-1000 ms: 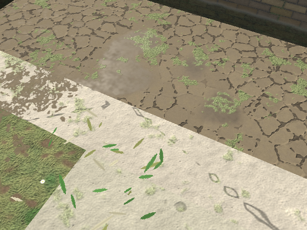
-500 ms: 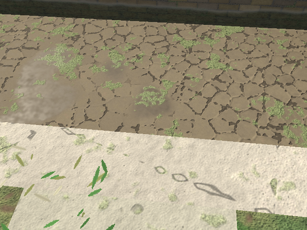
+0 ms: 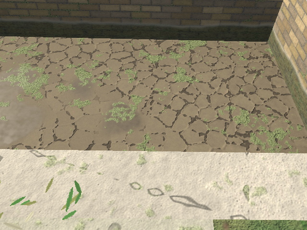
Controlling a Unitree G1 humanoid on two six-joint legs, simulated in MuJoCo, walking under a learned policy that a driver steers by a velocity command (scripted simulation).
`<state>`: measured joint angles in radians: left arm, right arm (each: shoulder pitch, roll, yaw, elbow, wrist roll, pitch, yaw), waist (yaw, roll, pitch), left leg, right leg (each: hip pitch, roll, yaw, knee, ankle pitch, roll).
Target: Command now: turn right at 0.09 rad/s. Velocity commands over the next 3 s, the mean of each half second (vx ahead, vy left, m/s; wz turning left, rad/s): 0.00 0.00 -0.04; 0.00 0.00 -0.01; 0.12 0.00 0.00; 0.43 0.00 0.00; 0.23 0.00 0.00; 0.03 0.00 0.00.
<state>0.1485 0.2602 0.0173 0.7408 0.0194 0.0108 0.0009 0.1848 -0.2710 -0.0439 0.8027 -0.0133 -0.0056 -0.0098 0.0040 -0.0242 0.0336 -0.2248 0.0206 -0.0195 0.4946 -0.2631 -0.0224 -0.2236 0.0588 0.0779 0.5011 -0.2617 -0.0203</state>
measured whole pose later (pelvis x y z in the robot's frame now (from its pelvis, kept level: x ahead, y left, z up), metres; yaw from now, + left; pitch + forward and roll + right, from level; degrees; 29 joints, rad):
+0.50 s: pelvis +0.01 +0.02 +0.00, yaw +0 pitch -2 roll +0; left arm 0.20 0.26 0.04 0.94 0.01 0.02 0.04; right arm 0.17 -0.25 -0.01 0.93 -0.01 -0.02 -0.01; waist 0.00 0.00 0.04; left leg -0.17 -0.01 0.00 0.48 -0.27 0.01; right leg -0.17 0.03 0.09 0.48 -0.28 0.01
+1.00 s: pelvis +0.01 +0.03 +0.00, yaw +0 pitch -2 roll +0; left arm 0.21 0.23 0.03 1.08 0.00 0.01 0.04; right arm 0.21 -0.24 0.00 1.04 0.00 -0.02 -0.02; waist 0.00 0.00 0.04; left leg -0.18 -0.02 -0.01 0.47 -0.26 0.02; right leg -0.17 0.01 0.09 0.46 -0.26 0.03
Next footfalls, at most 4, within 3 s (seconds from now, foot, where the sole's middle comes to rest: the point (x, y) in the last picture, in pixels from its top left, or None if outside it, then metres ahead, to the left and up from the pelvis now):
1.96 left None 0.43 0.11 -0.77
2.36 right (182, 222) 0.54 -0.11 -0.77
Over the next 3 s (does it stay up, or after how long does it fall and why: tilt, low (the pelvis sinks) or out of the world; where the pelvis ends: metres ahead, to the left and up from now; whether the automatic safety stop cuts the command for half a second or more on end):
stays up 0.46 0.02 0.00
